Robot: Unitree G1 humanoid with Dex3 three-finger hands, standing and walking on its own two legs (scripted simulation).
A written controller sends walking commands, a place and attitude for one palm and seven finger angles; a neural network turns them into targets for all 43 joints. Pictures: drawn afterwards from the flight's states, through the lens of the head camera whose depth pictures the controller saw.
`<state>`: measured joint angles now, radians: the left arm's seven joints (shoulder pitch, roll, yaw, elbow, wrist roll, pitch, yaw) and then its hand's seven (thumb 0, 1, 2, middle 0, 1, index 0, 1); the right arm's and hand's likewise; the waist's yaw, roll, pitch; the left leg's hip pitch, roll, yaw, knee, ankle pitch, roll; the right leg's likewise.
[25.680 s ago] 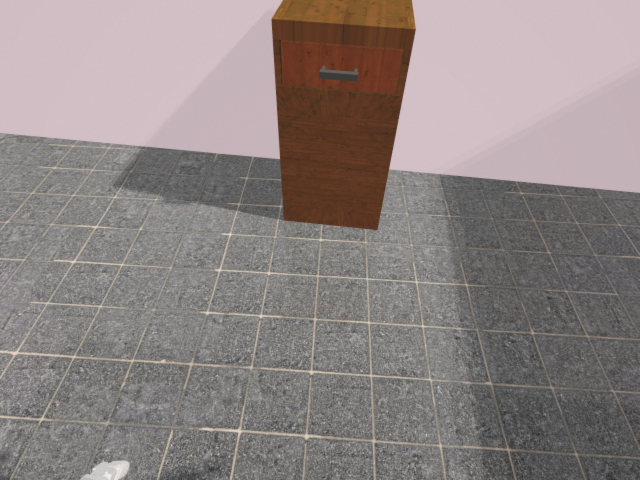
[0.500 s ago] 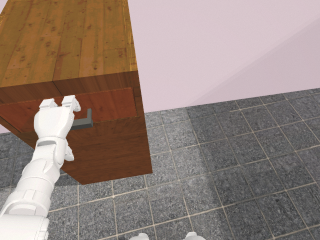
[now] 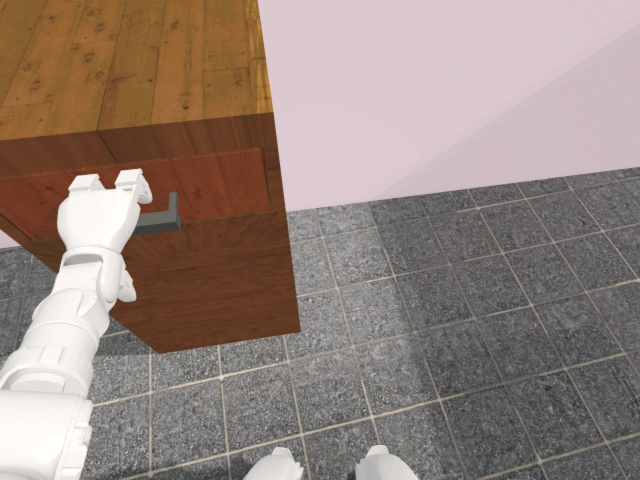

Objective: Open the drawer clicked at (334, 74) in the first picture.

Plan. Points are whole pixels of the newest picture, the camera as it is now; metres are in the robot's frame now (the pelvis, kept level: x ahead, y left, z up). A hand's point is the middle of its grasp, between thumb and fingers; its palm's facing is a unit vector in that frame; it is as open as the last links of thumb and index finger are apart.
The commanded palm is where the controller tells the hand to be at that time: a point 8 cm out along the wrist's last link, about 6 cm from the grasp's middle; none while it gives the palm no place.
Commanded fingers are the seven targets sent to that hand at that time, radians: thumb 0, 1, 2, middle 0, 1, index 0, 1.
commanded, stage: lower the fingers behind the handle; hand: left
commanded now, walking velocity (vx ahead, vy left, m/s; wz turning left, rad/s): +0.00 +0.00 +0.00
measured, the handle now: (136, 214) +0.46 +0.29 +0.00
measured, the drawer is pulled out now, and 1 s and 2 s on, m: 0.00 0.00 0.00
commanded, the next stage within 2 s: lift the fingers back up to retry in 0.46 s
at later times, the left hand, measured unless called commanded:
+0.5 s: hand (120, 239) +0.41 +0.29 +0.01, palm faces -0.03 +0.02 -1.00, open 13.8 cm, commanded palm +0.40 +0.29 +0.03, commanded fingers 0.00 -0.50 0.30 -0.30 -1.20 -0.30 -1.20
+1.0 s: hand (117, 236) +0.41 +0.29 +0.02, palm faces -0.07 -0.04 -1.00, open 13.7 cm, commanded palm +0.40 +0.29 +0.10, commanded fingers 0.00 -0.50 0.30 -0.30 -1.20 -0.30 -1.20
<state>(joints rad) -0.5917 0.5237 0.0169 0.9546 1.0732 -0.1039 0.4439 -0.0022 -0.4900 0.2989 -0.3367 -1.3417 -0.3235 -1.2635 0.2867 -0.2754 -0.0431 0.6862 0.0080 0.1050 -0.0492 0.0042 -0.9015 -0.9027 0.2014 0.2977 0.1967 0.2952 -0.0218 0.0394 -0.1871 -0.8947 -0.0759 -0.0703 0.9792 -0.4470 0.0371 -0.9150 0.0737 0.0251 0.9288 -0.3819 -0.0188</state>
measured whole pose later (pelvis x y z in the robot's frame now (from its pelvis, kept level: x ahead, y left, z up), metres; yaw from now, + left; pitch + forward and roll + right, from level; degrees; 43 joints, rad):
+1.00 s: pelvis +0.01 +0.01 +0.02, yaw +0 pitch +18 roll -2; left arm -0.51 0.52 0.04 0.88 1.05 -0.10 0.36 0.00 -0.49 0.30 -0.35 -1.24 -0.35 -1.22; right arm 0.30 -0.26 -0.03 0.68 0.02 0.10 -0.07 0.01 -0.90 -0.90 0.20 0.30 0.20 0.30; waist -0.04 0.05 -0.15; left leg -0.76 -0.07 -0.07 0.86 -0.42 0.04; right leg -0.77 0.07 0.04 0.81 -0.35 -0.01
